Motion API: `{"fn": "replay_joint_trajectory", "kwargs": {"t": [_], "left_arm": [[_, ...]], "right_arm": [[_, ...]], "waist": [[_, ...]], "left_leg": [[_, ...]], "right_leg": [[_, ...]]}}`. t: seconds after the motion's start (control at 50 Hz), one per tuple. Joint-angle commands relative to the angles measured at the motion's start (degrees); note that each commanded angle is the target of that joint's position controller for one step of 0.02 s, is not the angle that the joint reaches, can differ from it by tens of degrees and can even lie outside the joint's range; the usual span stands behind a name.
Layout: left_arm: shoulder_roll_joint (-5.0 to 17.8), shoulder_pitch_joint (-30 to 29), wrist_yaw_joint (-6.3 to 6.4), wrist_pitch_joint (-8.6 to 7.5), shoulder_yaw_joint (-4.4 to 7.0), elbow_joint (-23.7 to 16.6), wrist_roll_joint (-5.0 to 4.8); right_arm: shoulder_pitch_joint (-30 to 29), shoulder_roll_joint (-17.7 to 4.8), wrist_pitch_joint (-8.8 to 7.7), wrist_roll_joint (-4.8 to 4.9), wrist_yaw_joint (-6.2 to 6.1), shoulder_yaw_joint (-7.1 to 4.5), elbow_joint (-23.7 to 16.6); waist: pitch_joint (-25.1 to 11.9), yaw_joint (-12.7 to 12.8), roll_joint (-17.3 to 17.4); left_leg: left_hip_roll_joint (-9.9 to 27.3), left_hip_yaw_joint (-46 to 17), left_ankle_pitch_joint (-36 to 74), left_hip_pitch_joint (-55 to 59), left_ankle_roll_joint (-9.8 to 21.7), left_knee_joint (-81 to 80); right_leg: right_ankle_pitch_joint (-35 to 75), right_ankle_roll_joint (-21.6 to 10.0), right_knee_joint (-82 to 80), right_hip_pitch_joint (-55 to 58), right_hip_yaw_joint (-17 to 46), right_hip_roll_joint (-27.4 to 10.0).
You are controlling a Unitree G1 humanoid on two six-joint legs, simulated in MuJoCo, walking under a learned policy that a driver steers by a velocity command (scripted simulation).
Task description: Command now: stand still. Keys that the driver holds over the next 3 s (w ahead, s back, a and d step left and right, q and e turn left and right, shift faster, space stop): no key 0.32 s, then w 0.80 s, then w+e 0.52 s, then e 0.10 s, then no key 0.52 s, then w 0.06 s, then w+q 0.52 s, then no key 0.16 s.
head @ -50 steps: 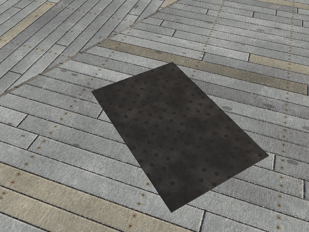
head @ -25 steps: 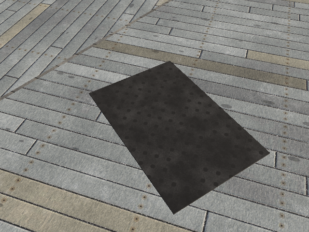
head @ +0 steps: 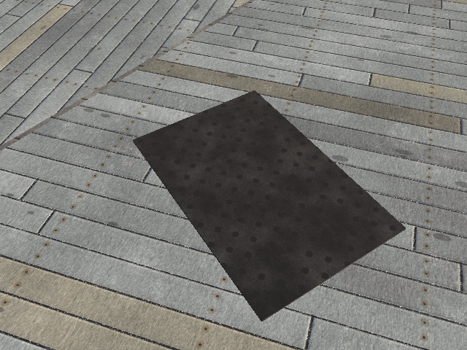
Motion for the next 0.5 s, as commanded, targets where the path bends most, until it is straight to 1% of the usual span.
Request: {"fn": "replay_joint_trajectory", "kwargs": {"t": [0.02,0.32,0.34,0.36,0.38,0.4,0.42,0.44,0.46,0.48,0.5], "left_arm": [[5.6,1.3,0.18,-0.36,0.69,-1.1,0.0],[4.8,3.1,0.27,-0.39,0.02,-0.1,-0.1],[4.0,4.1,0.28,-0.34,-0.21,0.4,-0.05],[3.9,4.1,0.34,-0.29,-0.22,0.4,-0.23],[4.2,3.9,0.34,-0.46,-0.07,0.2,-0.47],[4.3,2.4,0.15,-1.02,-0.05,-0.7,-0.48],[3.6,0.4,-0.28,-2.02,-0.23,-2.0,-0.58],[2.9,-1.1,-0.78,-3.18,-0.48,-3.1,-0.79],[3.0,-1.3,-1.33,-4.21,-0.42,-3.6,-1.15],[3.1,-1.2,-1.86,-5.1,-0.38,-4.0,-1.48],[3.0,0.1,-2.31,-5.87,-0.33,-4.0,-1.82]], "right_arm": [[4.1,-5.3,-0.34,0.04,-0.15,-0.86,-0.5],[6.0,-4.4,-0.23,0.15,-0.2,-0.41,1.7],[7.0,-3.9,-0.15,0.14,-0.28,-0.31,2.3],[7.4,-4.9,0.05,0.43,-0.47,-0.66,2.5],[6.9,-7.0,0.21,0.79,-0.73,-1.31,2.0],[7.6,-8.6,0.19,1.15,-0.9,-1.81,1.6],[8.5,-10.6,-0.15,1.52,-0.95,-2.5,1.3],[8.0,-12.0,-0.64,1.75,-0.97,-3.17,1.0],[6.8,-11.5,-1.18,1.54,-0.91,-3.22,0.4],[5.8,-10.6,-1.62,1.49,-0.71,-3.14,-0.1],[4.5,-10.1,-1.77,1.86,-0.47,-3.1,-0.6]], "waist": [[1.2,0.0,0.5],[1.6,-0.2,0.4],[0.3,-0.3,0.9],[1.3,-0.5,2.0],[2.9,-0.9,4.3],[5.0,-1.8,6.7],[7.2,-2.7,9.8],[9.6,-3.0,11.1],[10.9,-2.4,10.5],[11.4,-1.8,9.9],[10.8,-0.6,9.0]], "left_leg": [[2.3,-1.7,6.5,-8.1,0.5,-7.4],[2.0,-1.2,6.7,-8.0,0.4,-7.4],[1.8,-1.1,0.8,-7.6,0.6,-8.2],[1.9,-1.9,-8.3,-8.3,1.5,-9.4],[3.3,-4.7,-18.1,-9.2,3.4,-11.0],[6.9,-9.9,-26.3,-9.5,6.0,-14.0],[12.4,-17.0,-30.7,-8.7,9.0,-17.8],[17.5,-23.1,-30.2,-9.7,11.9,-20.1],[19.5,-25.1,-26.7,-8.7,13.1,-20.5],[19.6,-24.0,-22.2,-6.9,12.9,-19.5],[18.2,-21.1,-18.5,-6.2,11.5,-17.8]], "right_leg": [[7.4,-2.1,-2.7,5.4,-0.6,-0.3],[7.3,-2.1,-2.8,4.8,-0.8,-0.1],[2.3,-2.1,-2.5,5.3,-1.8,0.8],[-5.2,-2.2,-0.6,3.8,-3.6,2.5],[-13.6,-2.5,2.8,0.6,-5.8,4.4],[-17.0,-2.8,6.8,-4.0,-6.9,4.9],[-14.8,-3.1,12.3,-8.6,-7.7,4.2],[-12.0,-3.8,16.7,-11.0,-6.4,1.3],[-12.5,-4.7,18.6,-13.8,-5.3,-0.6],[-14.5,-5.6,17.3,-15.1,-5.0,-1.7],[-14.8,-6.4,12.0,-12.5,-5.4,-2.0]]}}
Next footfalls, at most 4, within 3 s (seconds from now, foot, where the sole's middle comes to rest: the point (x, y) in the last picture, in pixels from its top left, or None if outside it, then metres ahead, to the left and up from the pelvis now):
1.06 left None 0.46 0.10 -0.77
1.62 right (293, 273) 0.75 -0.15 -0.77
2.08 left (252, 213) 0.99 -0.03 -0.77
2.34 right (312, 260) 0.80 -0.22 -0.77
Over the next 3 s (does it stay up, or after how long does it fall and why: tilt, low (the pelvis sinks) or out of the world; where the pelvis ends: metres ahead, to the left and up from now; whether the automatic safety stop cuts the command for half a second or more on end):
stays up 1.07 -0.09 0.01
